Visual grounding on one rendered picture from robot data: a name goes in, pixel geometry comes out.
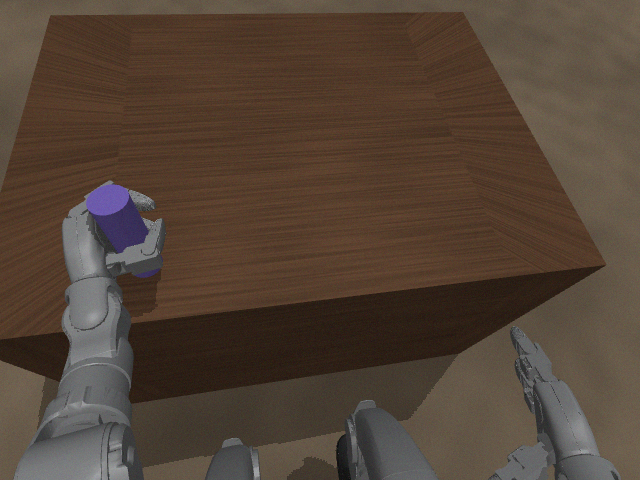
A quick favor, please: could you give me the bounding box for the left robot arm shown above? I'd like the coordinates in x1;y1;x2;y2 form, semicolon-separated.
13;276;144;480

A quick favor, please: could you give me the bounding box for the left robot hand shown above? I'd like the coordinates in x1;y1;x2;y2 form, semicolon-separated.
62;181;167;284

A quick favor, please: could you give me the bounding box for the right robot arm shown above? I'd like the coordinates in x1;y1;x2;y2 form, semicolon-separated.
555;454;621;480

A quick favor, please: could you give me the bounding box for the can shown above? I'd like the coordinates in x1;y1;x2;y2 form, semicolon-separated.
86;184;163;278

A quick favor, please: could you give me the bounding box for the right robot hand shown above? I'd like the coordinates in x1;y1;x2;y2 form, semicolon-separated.
487;326;601;480

